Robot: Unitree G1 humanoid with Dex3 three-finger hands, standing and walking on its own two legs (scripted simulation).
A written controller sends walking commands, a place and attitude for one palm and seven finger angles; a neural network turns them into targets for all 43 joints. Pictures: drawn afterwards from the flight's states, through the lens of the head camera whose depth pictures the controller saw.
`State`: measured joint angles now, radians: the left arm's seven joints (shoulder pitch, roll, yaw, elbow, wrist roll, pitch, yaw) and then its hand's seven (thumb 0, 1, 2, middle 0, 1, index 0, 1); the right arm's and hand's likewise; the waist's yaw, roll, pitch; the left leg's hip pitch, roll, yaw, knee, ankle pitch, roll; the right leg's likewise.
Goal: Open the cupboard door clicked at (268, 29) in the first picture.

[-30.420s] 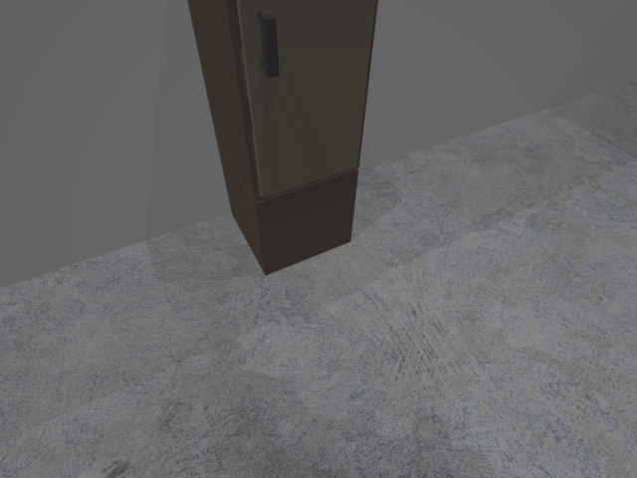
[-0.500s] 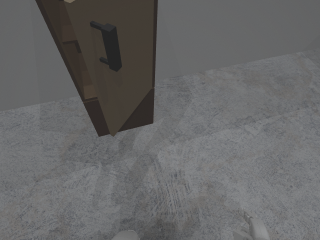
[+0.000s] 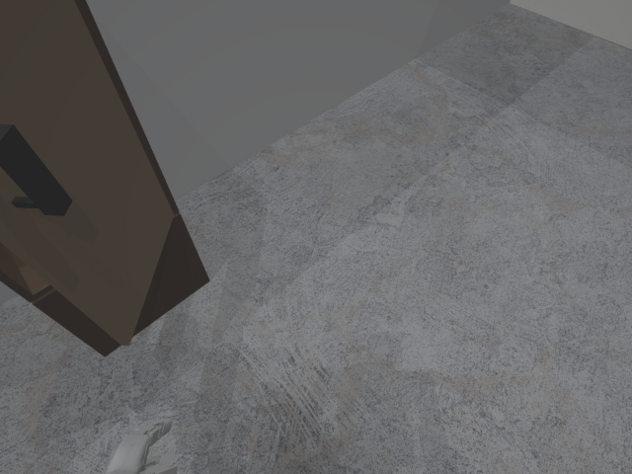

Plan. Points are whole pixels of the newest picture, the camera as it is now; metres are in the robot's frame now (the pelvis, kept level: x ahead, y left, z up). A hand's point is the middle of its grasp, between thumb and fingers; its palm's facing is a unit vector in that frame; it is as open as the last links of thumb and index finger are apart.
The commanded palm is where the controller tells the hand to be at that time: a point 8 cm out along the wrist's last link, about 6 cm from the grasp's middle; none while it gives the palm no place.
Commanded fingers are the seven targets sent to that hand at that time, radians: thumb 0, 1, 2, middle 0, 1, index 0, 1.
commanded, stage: walk to a spot facing it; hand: left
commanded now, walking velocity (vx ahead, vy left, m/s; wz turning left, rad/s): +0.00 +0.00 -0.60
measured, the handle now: (12, 173) +0.43 +0.37 +0.14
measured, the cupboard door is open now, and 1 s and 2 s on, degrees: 43 43 43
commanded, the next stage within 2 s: turn to face it in 1.92 s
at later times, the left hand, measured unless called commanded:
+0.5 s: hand (181, 448) +0.17 +0.20 -0.17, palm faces -0.26 -0.95 -0.18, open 7.4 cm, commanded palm none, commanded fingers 0.00 0.90 0.90 -0.20 -0.30 -0.20 -0.30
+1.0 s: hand (329, 294) +0.42 -0.02 -0.15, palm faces -0.60 -0.77 -0.22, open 7.4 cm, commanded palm none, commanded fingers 0.00 0.90 0.90 -0.20 -0.30 -0.20 -0.30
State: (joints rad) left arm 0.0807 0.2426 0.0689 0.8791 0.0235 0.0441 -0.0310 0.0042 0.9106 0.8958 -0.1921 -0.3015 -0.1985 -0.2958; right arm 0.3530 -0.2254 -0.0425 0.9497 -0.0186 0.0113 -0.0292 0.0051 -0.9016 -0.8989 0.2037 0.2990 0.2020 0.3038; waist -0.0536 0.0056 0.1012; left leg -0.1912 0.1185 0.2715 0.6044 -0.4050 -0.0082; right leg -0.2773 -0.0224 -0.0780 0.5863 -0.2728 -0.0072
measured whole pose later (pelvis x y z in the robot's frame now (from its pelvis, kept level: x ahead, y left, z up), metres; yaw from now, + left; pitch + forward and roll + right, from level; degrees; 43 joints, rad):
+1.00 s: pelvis +0.21 -0.11 +0.01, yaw -35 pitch +0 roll +1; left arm 0.12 0.21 0.06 0.92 0.02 -0.03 -0.01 0.00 0.91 0.90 -0.19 -0.30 -0.20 -0.30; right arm 0.31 -0.19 -0.04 1.00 -0.01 0.00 -0.01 0.01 -0.91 -0.90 0.20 0.30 0.20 0.30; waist -0.06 -0.01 0.13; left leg -0.46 0.14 0.05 1.21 -0.36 -0.06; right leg -0.29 0.04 -0.07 0.53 -0.25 -0.08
